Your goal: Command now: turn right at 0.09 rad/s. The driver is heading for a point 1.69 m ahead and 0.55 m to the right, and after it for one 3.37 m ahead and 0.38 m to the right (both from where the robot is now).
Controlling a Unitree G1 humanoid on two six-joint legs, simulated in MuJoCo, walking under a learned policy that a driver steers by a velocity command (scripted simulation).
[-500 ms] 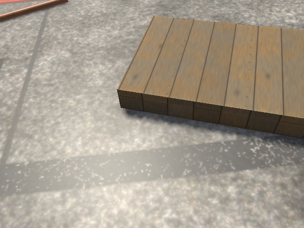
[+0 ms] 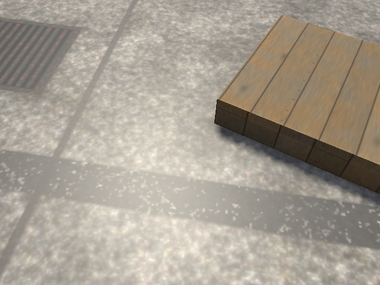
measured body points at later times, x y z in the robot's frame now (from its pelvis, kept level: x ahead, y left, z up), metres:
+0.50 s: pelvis +0.03 -0.07 -0.01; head +0.03 -0.07 +0.44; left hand +0.29 +0.09 -0.08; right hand -0.07 -0.32 -0.15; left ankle +0.03 +0.09 -0.74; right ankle +0.07 -0.26 -0.60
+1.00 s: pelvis +0.19 -0.25 +0.00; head +0.20 -0.30 +0.45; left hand +0.29 -0.01 -0.11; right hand +0.34 -0.56 -0.07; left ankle +0.43 -0.21 -0.68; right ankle +0.06 -0.28 -0.74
